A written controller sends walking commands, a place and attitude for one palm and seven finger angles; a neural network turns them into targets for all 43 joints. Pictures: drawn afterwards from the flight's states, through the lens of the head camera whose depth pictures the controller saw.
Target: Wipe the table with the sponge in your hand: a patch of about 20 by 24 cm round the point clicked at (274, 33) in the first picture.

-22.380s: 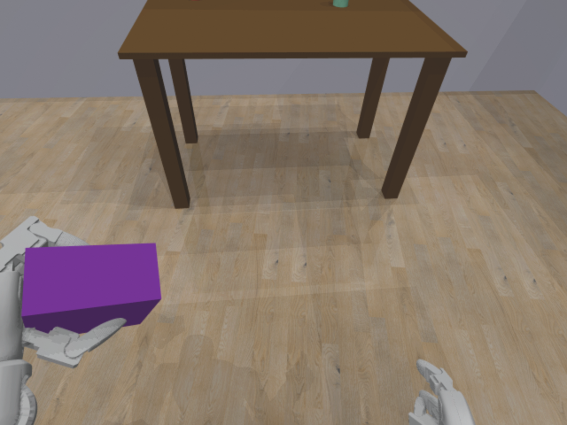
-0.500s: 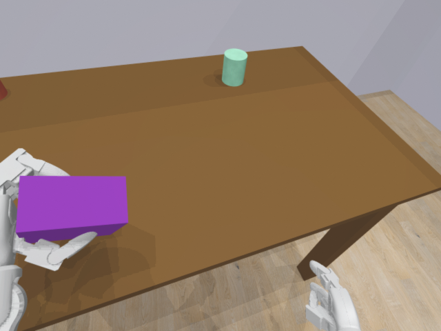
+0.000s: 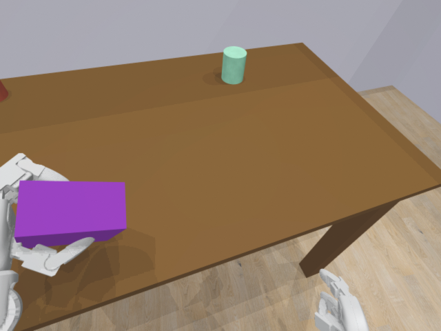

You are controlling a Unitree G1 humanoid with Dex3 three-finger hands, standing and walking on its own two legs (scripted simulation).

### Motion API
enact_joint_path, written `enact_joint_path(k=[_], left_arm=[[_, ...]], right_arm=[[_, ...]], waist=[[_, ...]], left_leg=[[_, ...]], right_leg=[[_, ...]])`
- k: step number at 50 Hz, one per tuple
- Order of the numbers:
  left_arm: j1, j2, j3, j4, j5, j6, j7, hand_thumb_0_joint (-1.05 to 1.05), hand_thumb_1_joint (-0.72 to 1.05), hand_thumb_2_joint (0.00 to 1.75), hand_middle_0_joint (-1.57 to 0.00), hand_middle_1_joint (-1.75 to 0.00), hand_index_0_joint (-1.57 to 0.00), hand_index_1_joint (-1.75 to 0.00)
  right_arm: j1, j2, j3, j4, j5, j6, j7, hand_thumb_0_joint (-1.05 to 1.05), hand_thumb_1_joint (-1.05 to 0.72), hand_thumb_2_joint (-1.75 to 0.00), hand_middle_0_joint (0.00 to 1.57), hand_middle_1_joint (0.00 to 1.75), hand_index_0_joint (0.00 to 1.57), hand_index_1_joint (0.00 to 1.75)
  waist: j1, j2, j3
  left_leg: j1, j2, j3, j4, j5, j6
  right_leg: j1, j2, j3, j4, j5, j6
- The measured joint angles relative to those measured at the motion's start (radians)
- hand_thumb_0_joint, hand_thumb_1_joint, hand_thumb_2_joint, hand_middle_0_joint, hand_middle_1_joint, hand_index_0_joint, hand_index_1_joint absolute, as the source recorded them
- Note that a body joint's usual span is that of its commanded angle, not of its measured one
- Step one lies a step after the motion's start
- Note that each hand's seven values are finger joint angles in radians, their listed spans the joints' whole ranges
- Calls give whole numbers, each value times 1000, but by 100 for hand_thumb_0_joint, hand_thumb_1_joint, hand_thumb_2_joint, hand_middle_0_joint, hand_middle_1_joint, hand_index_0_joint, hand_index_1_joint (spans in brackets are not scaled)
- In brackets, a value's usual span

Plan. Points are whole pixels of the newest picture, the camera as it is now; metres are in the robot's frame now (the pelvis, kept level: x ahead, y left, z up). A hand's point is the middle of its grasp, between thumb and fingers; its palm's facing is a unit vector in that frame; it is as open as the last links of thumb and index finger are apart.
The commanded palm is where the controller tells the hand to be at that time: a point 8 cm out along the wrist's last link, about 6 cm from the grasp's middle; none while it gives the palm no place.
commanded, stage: look again from close up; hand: left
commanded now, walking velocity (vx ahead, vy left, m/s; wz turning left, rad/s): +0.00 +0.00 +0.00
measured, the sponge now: (86, 215) +0.24 +0.22 +0.13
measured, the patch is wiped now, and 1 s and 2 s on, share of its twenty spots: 0.00 0.00 0.00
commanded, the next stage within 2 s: shuffle to correct the standing spot in 0.12 s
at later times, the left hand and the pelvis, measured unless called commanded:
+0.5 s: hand (80, 209) +0.23 +0.21 +0.16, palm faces +0.37 -0.85 -0.37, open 10.4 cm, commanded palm +0.17 +0.25 +0.17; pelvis +0.00 -0.03 +0.00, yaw -1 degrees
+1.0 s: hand (123, 213) +0.23 +0.16 +0.15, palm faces +0.30 -0.86 -0.42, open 10.4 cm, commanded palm +0.17 +0.20 +0.17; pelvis +0.01 -0.08 -0.01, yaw -1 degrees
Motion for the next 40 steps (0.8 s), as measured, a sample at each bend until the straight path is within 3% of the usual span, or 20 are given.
enact_joint_path(k=[9,21,40], left_arm=[[20,5,2,1,-6,3,0,-1,-52,103,-68,-136,-71,-135],[5,7,5,-2,-21,27,-2,-1,-52,103,-68,-136,-71,-134],[41,31,19,-64,-58,59,-19,-1,-52,104,-68,-136,-71,-134]], right_arm=[[-3,-7,-6,6,1,5,-5,1,-90,-90,20,30,21,30],[-20,0,-13,-9,6,19,-7,1,-90,-90,20,30,21,30],[-36,-4,-30,-32,7,42,-1,1,-90,-90,20,30,21,30]], waist=[[-10,12,-8],[-3,2,-6],[-13,9,8]], left_leg=[[-1,14,-2,-6,1,-14],[7,29,-3,-19,6,-34],[-42,100,-24,46,-25,-93]], right_leg=[[-3,14,-1,-4,0,-13],[-6,30,-2,2,-5,-31],[-47,98,-21,43,-27,-92]])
